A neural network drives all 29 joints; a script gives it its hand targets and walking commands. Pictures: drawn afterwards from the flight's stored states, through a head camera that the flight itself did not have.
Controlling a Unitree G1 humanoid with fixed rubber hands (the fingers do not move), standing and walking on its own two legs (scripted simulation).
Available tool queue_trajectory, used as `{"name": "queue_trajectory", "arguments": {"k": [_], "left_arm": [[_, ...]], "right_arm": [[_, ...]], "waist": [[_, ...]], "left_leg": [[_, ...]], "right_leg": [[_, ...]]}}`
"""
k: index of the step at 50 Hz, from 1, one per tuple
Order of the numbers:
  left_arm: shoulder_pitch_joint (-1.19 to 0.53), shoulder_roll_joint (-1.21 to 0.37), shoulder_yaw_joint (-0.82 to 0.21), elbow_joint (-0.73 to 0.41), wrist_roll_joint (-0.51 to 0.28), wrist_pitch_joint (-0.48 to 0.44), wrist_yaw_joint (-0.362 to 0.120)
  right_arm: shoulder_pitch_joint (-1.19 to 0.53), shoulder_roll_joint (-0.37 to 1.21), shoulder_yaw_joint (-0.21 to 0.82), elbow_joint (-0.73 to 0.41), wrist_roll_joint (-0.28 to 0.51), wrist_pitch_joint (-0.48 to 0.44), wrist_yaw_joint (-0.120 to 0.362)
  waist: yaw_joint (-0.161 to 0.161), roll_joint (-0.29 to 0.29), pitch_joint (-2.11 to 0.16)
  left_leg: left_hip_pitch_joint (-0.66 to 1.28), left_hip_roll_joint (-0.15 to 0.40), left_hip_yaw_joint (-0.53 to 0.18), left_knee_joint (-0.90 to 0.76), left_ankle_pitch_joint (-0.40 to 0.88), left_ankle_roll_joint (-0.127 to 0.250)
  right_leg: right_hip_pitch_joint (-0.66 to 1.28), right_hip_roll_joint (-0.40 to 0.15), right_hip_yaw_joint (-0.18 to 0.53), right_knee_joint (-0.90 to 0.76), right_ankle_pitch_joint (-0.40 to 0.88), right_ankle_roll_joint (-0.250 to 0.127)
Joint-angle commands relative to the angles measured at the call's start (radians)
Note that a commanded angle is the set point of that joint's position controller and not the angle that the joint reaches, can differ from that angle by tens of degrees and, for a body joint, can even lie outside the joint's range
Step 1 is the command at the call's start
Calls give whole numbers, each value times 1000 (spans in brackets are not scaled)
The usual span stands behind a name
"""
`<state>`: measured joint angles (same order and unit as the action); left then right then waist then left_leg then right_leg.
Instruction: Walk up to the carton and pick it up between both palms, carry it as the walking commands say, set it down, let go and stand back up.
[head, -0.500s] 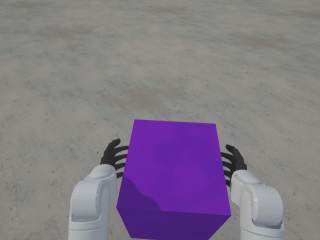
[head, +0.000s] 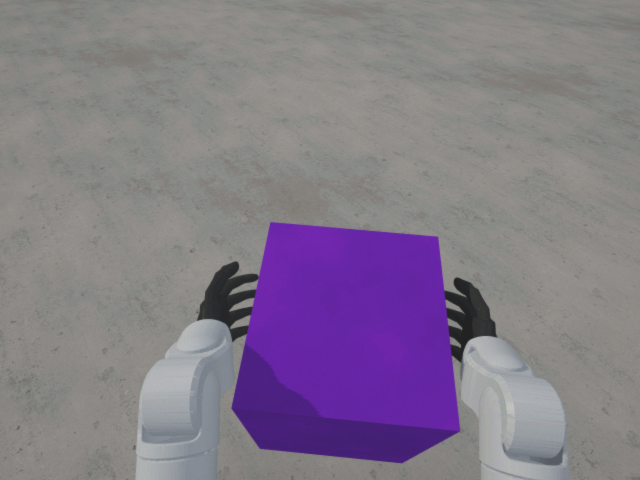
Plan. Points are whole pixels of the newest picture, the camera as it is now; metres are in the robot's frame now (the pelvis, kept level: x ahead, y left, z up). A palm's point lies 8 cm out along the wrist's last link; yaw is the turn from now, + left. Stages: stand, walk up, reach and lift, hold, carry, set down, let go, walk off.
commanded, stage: carry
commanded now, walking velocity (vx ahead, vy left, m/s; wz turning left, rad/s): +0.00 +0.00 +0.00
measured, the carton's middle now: (341, 351) +0.28 -0.01 +0.02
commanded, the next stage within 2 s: none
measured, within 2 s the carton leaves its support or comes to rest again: neither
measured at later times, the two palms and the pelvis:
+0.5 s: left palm (195, 415) +0.17 +0.14 +0.10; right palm (497, 436) +0.15 -0.15 +0.09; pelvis -0.08 +0.00 -0.01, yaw -1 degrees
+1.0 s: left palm out of the picture +0.09 +0.19 +0.07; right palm out of the picture +0.11 -0.09 +0.07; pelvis -0.15 +0.02 -0.03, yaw +6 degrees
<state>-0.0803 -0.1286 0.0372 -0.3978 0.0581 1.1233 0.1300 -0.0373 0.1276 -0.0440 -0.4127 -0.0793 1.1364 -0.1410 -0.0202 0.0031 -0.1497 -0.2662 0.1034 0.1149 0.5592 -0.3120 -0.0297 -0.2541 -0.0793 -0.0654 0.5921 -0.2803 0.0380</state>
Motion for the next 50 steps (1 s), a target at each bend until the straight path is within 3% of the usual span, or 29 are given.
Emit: {"name": "queue_trajectory", "arguments": {"k": [1,2,3,6,8,10,12,14,16,19,23,25,30,34,37,40,43,45,46,47,48,49,50], "left_arm": [[-292,-862,-600,-91,-258,-3,-119],[-295,-875,-609,-111,-266,-6,-117],[-302,-883,-618,-121,-271,-9,-117],[-327,-888,-619,-122,-282,-10,-122],[-299,-881,-610,-111,-278,-12,-121],[-260,-875,-603,-102,-267,-9,-118],[-259,-865,-598,-97,-257,-10,-116],[-262,-849,-584,-77,-247,-9,-115],[-290,-859,-589,-89,-251,-10,-118],[-314,-866,-588,-93,-254,-2,-119],[-307,-840,-570,-70,-244,22,-114],[-309,-825,-558,-66,-245,31,-112],[-331,-840,-568,-80,-266,48,-113],[-329,-849,-578,-98,-276,57,-109],[-319,-860,-580,-106,-281,64,-109],[-321,-876,-585,-119,-284,63,-110],[-332,-893,-598,-149,-293,59,-113],[-331,-895,-598,-158,-288,63,-112],[-308,-890,-596,-149,-280,68,-111],[-309,-883,-598,-155,-273,72,-109],[-319,-881,-608,-153,-270,76,-107],[-330,-889,-620,-136,-274,77,-107],[-353,-905,-635,-142,-284,74,-109]], "right_arm": [[-378,827,603,-109,291,-23,142],[-386,843,611,-125,303,-26,144],[-387,850,612,-134,307,-28,145],[-363,846,601,-151,287,-35,136],[-337,837,600,-149,276,-36,133],[-334,826,603,-149,276,-32,134],[-332,814,596,-131,273,-30,140],[-340,800,585,-108,267,-29,139],[-365,815,591,-118,274,-30,142],[-387,828,592,-123,277,-22,140],[-388,810,572,-98,269,1,134],[-390,802,566,-89,264,12,129],[-405,816,557,-92,262,26,124],[-408,828,565,-108,272,38,125],[-426,840,582,-137,284,45,127],[-423,857,592,-144,286,47,132],[-422,872,595,-163,292,43,135],[-410,882,596,-157,296,46,135],[-389,868,590,-152,292,48,134],[-371,850,576,-136,289,52,135],[-342,832,559,-119,284,56,138],[-331,823,541,-101,280,57,143],[-342,841,545,-105,293,54,149]], "waist": [[5,114,-162],[8,119,-175],[9,110,-189],[3,-2,-211],[2,-39,-229],[4,-14,-227],[6,30,-225],[8,40,-194],[8,34,-162],[9,9,-89],[11,-2,-34],[12,-25,-23],[19,-2,4],[24,-2,-12],[27,-39,-35],[19,-131,-65],[7,-182,-82],[0,-120,-64],[-3,-7,-61],[1,182,-55],[-4,315,-55],[12,299,-43],[20,271,-53]], "left_leg": [[316,86,-13,68,1028,54],[313,87,-11,79,1037,53],[271,77,-3,83,967,44],[29,28,17,101,597,24],[-17,13,30,84,444,17],[51,23,16,40,468,27],[117,59,-20,22,594,40],[116,77,-30,22,617,43],[47,67,-34,9,486,43],[-27,45,-32,-42,193,36],[-50,38,-54,-100,4,36],[-58,37,-59,-116,-29,34],[-121,39,-91,-150,-101,30],[-183,30,-98,-138,-120,16],[-217,-6,-74,-78,-85,6],[-190,-41,-43,74,-40,12],[-137,-48,-32,186,-38,26],[-128,-30,-92,95,3,47],[-128,8,-183,-13,8,65],[-149,87,-347,-216,-17,89],[-175,188,-524,-377,-90,130],[-208,204,-560,-423,-172,133],[-218,194,-526,-423,-220,123]], "right_leg": [[-138,61,-98,-34,205,3],[-124,65,-96,-75,188,-1],[-74,55,-85,-92,248,-5],[160,-27,-24,-25,607,-22],[205,-64,3,3,716,-37],[124,-55,-3,4,604,-34],[43,-29,-22,13,403,-24],[11,-25,-23,-3,317,-23],[26,-36,-16,-27,281,-24],[-9,-58,13,-75,145,-28],[-76,-69,36,-132,-28,-32],[-91,-68,42,-147,-67,-32],[-99,-63,26,-126,-131,-31],[-73,-93,27,-118,-158,-26],[-46,-127,38,-141,-169,-32],[-79,-190,75,-171,-172,-48],[-147,-235,46,-173,-163,-56],[-163,-194,-7,-64,-126,-31],[-185,-134,-49,41,-119,-9],[-203,-25,-126,209,-150,23],[-224,39,-120,440,-223,36],[-212,41,-38,556,-245,18],[-212,34,0,582,-240,0]]}}
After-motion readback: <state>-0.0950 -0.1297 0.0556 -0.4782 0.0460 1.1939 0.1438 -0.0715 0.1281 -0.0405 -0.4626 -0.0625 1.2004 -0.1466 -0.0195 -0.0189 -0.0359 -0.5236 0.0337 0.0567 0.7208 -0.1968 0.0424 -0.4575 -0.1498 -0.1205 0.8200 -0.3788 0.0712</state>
